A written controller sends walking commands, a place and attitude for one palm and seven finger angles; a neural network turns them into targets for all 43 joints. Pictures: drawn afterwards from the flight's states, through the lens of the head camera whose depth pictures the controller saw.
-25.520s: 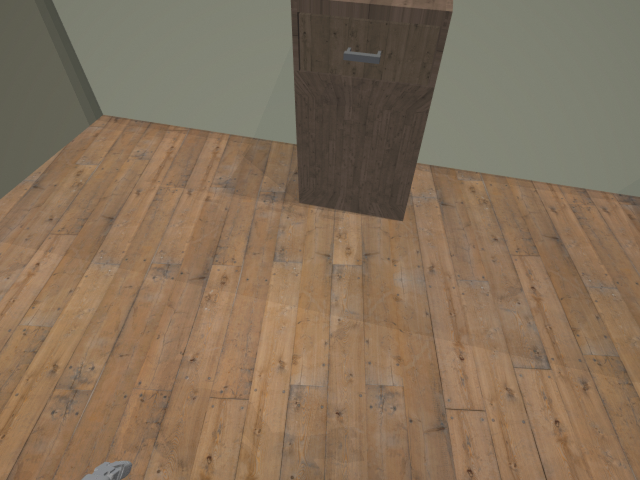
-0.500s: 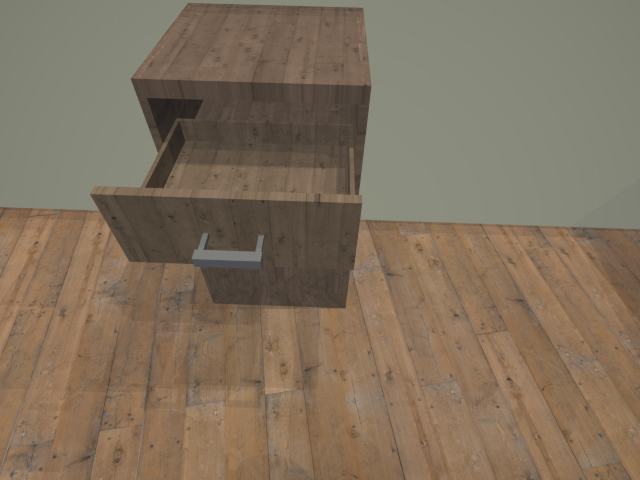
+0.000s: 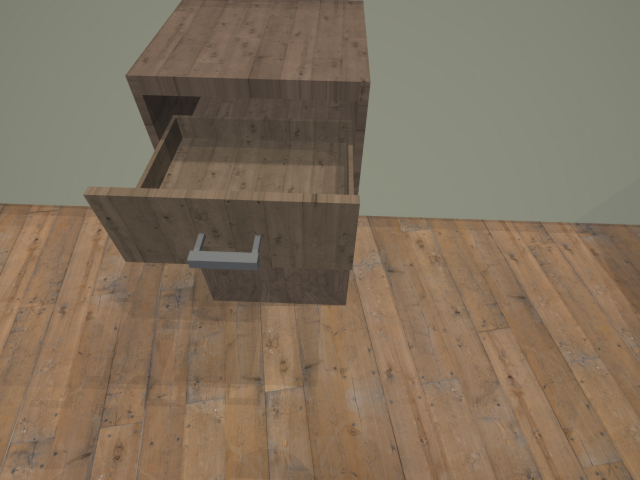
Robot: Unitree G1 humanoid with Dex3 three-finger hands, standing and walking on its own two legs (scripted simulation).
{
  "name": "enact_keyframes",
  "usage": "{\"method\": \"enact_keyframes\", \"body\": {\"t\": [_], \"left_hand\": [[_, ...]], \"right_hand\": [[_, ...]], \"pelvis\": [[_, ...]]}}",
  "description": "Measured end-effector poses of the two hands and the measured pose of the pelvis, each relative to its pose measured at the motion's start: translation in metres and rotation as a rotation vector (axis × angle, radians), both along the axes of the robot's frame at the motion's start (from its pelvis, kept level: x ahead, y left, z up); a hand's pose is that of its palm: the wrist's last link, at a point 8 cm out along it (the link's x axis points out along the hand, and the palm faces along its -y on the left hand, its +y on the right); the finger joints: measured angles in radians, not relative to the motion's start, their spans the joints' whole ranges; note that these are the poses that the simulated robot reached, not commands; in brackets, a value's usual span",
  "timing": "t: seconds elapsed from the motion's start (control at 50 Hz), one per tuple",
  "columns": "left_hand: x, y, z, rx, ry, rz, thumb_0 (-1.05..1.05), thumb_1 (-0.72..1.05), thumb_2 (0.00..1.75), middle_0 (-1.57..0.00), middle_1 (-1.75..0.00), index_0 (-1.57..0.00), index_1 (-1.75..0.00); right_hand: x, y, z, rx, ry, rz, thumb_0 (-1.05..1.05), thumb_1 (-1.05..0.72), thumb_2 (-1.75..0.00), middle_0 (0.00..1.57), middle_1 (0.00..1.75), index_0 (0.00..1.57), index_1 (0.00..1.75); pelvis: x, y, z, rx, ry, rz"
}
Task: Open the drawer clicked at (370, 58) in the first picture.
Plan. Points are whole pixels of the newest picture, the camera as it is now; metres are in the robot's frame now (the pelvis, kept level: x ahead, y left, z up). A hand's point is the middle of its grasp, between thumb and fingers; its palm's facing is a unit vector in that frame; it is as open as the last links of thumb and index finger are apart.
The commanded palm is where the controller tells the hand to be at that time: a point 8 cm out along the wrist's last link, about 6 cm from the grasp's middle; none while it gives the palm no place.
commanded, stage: stand and wait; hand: left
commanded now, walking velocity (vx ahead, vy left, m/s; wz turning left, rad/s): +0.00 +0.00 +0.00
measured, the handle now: (226, 250) +0.47 +0.19 -0.05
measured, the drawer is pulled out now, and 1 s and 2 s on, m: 0.30 0.30 0.30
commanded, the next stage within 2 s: none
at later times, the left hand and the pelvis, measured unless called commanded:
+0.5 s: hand out of the picture +0.00 +0.16 -0.18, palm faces +0.07 -0.98 -0.17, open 7.4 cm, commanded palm none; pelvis +0.01 -0.01 +0.00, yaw +0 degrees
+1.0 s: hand out of the picture +0.01 +0.16 -0.17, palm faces +0.07 -0.98 -0.18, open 7.4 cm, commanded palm none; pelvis +0.02 -0.01 +0.00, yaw +0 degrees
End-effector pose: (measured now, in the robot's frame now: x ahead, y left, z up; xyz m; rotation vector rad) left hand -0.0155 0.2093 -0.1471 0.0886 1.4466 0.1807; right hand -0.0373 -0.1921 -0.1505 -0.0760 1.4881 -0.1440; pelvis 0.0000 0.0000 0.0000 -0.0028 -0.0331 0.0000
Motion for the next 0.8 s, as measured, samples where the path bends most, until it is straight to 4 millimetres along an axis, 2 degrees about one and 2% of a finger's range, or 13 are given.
{"method": "enact_keyframes", "body": {"t": [0.8], "left_hand": [[0.02, -0.003, 0.002, 0.012, -0.003, 0.003, 0.01, 0.91, 0.9, -0.2, -0.3, -0.2, -0.3]], "right_hand": [[0.029, -0.013, 0.001, -0.015, -0.012, 0.014, 0.0, -0.91, -0.9, 0.2, 0.29, 0.19, 0.3]], "pelvis": [[0.019, -0.007, 0.001, -0.002, 0.008, 0.004]]}}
